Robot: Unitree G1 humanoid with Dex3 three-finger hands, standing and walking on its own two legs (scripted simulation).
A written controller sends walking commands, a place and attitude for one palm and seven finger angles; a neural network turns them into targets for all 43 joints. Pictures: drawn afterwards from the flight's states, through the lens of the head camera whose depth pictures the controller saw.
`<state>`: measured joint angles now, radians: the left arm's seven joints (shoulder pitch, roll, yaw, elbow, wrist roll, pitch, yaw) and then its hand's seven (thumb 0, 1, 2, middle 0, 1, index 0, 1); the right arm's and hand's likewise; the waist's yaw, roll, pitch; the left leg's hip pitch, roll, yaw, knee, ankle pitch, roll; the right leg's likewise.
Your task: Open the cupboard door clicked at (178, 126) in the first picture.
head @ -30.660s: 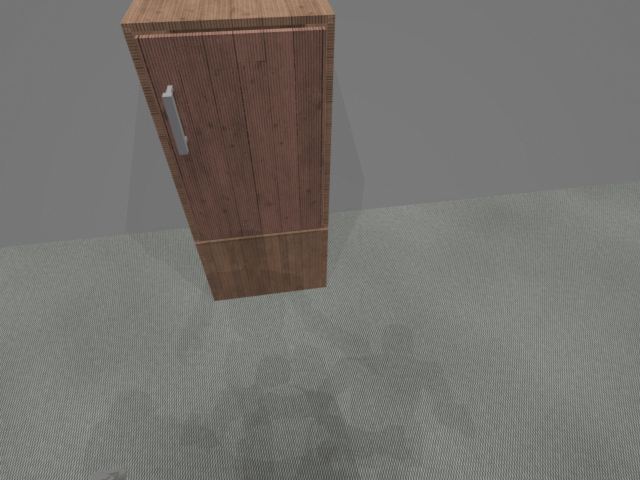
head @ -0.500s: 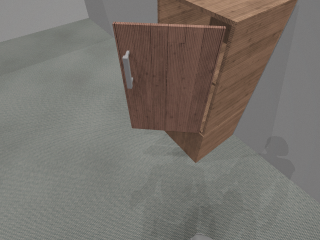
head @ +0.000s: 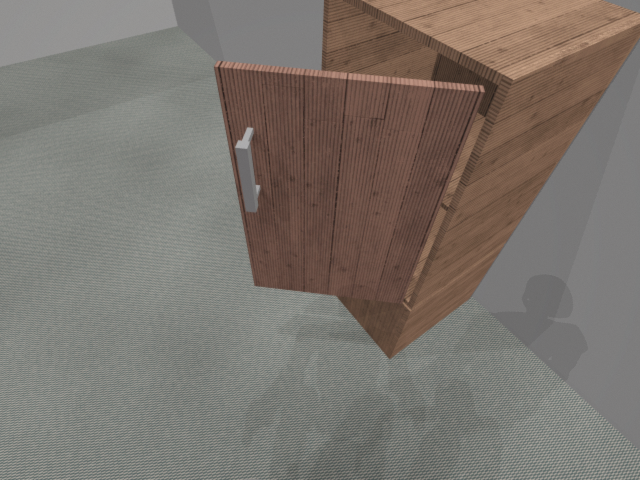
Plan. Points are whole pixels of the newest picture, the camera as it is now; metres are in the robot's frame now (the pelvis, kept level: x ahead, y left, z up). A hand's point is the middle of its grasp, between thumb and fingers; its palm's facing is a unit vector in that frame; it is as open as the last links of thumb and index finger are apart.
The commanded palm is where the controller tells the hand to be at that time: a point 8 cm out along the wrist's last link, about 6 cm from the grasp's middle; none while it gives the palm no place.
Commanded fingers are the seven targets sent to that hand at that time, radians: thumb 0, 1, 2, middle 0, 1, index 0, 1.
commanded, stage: come to a stop and stand still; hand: left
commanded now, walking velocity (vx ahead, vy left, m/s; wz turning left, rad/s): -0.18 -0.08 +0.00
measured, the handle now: (250, 171) +0.58 +0.17 +0.02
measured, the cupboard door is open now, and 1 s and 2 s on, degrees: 47 47 47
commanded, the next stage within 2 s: look again from close up in 1.00 s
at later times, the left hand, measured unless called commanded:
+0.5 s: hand out of the picture +0.01 +0.14 -0.17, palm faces +0.07 -0.98 -0.20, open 7.3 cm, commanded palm none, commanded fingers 0.00 0.90 0.90 -0.20 -0.30 -0.20 -0.30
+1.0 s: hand out of the picture -0.02 +0.18 -0.16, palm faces +0.00 -0.97 -0.25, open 7.4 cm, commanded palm none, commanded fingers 0.00 0.90 0.90 -0.20 -0.30 -0.20 -0.30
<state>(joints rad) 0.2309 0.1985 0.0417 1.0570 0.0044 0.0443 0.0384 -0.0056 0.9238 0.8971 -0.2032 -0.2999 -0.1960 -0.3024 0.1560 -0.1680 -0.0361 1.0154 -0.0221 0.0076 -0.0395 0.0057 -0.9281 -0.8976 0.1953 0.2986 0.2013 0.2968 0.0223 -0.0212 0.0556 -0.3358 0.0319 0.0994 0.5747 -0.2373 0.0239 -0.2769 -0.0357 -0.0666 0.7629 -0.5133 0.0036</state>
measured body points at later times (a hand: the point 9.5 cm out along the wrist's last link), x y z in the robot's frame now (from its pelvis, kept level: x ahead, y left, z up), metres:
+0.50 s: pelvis -0.02 -0.04 +0.01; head +0.00 -0.03 +0.46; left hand +0.01 +0.19 -0.15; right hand +0.02 -0.27 -0.15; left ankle -0.04 +0.08 -0.73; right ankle -0.04 -0.13 -0.73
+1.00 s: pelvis -0.04 -0.01 +0.01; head -0.03 -0.03 +0.46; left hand -0.02 +0.23 -0.14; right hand -0.04 -0.23 -0.16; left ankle -0.04 +0.08 -0.73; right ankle -0.04 -0.13 -0.73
